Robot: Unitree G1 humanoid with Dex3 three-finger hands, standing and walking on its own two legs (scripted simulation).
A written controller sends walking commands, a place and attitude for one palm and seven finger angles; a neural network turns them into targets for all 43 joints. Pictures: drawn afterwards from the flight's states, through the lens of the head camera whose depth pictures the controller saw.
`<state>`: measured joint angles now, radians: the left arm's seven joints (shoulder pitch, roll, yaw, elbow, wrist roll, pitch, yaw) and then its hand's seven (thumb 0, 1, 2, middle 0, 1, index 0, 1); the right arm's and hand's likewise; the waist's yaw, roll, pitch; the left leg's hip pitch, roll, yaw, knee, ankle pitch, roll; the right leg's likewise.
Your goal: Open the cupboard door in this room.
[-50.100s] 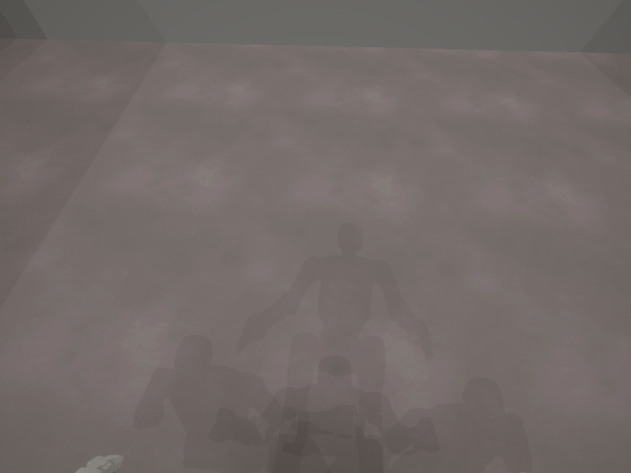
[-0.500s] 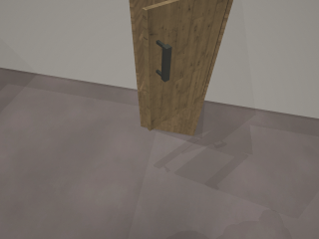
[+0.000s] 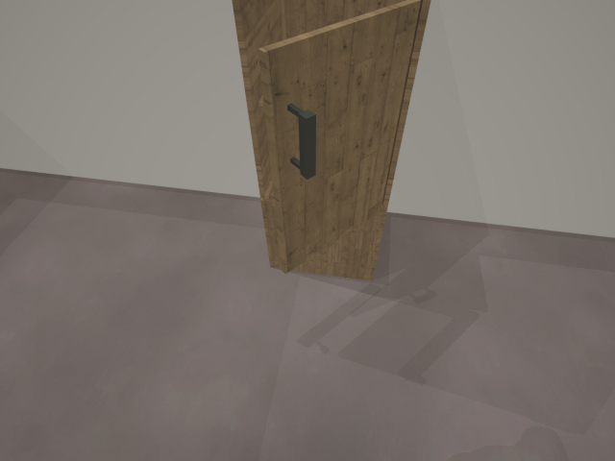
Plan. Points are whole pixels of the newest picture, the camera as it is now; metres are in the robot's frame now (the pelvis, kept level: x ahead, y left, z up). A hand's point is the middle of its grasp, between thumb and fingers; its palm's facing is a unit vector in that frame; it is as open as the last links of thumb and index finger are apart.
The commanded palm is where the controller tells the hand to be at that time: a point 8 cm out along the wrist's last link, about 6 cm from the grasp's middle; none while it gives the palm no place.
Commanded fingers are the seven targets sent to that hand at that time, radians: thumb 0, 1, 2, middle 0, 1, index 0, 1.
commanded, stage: let the arm hang, fingers relaxed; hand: left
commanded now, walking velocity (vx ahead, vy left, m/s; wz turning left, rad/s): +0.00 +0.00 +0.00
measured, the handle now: (300, 141) +0.65 +0.05 +0.07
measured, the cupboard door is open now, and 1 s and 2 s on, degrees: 49 49 49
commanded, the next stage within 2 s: look to check the result in 0.10 s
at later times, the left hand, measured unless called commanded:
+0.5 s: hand out of the picture +0.07 +0.23 -0.16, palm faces -0.01 -0.95 -0.33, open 7.3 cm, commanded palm none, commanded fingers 0.00 0.90 0.90 -0.20 -0.30 -0.20 -0.30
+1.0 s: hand out of the picture +0.11 +0.22 -0.16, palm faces -0.03 -0.95 -0.32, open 7.3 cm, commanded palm none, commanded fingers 0.00 0.90 0.90 -0.20 -0.30 -0.20 -0.30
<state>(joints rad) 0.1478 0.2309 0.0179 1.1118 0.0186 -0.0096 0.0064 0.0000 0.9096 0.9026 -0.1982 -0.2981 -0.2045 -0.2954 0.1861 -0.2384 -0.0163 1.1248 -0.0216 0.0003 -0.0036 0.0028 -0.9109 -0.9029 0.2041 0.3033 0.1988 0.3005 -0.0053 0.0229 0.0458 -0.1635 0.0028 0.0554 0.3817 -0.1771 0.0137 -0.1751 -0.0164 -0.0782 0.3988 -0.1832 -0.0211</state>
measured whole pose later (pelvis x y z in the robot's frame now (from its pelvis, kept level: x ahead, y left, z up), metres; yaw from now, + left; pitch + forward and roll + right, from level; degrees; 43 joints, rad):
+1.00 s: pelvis +0.03 -0.01 +0.00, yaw -3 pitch -1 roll +0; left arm 0.12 0.29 0.03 1.11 0.02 0.01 0.01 0.00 0.91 0.90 -0.20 -0.30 -0.21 -0.30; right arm 0.11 -0.30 -0.02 1.10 -0.02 0.01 -0.02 0.00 -0.91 -0.90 0.20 0.30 0.20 0.30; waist 0.01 0.02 0.06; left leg -0.12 0.04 0.09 0.36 -0.22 -0.01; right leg -0.14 0.02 -0.04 0.36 -0.20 -0.03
